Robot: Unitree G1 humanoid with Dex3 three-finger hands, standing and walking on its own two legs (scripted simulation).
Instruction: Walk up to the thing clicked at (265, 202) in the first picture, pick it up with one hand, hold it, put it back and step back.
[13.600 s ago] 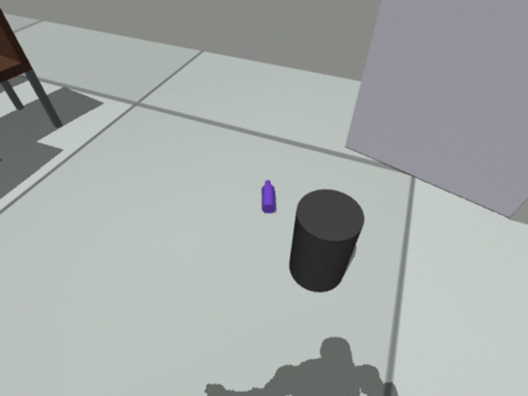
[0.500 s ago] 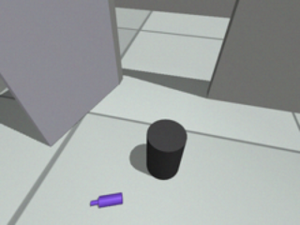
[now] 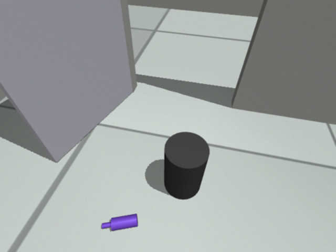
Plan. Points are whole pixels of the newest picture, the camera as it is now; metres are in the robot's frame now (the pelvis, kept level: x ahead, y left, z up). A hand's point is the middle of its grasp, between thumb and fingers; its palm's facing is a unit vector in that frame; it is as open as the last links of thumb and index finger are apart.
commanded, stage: walk up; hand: left
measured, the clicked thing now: (119, 222) +0.44 +0.27 -0.75
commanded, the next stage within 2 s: stand in 0.12 s
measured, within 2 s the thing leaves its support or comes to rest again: neither
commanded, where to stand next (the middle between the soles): +0.06 +0.00 m, yaw +0 degrees
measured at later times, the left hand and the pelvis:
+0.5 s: hand out of the picture +0.07 +0.25 -0.15, palm faces -0.01 -0.94 -0.34, open 7.4 cm; pelvis +0.00 +0.00 +0.00, yaw +0 degrees
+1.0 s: hand out of the picture +0.07 +0.25 -0.16, palm faces -0.02 -0.94 -0.34, open 7.4 cm; pelvis +0.00 +0.00 +0.00, yaw +0 degrees
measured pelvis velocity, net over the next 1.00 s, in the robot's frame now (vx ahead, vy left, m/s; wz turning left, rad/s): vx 0.00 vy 0.00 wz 0.00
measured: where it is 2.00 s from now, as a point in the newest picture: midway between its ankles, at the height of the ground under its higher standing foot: outside the picture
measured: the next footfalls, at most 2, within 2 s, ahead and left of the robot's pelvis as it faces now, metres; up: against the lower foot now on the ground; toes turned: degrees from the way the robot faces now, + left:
none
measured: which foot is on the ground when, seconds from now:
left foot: down 0.00-1.00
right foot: down 0.00-1.00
